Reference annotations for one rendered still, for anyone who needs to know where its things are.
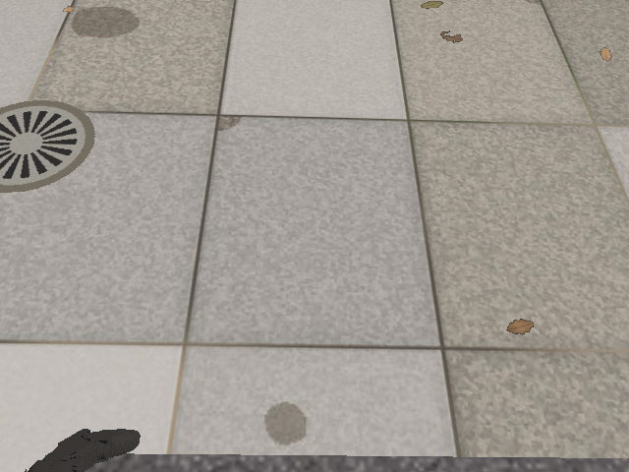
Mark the robot left hand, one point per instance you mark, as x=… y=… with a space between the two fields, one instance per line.
x=83 y=449

